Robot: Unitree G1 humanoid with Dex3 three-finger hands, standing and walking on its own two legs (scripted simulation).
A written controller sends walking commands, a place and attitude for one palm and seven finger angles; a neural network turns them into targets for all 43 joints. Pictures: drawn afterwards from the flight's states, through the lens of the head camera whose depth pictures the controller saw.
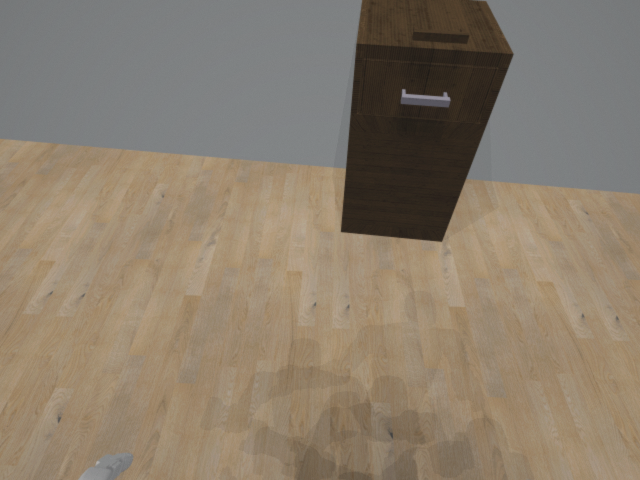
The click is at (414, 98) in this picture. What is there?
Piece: drawer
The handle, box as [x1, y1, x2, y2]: [401, 89, 450, 107]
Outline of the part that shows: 402,89 401,103 448,107 450,100 446,92 444,92 443,96 441,97 406,94 405,89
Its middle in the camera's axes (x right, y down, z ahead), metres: +0.31 -0.43 +1.17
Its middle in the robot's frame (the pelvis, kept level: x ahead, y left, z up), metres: +1.16 -0.26 -0.10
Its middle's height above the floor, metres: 0.67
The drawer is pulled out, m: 0.00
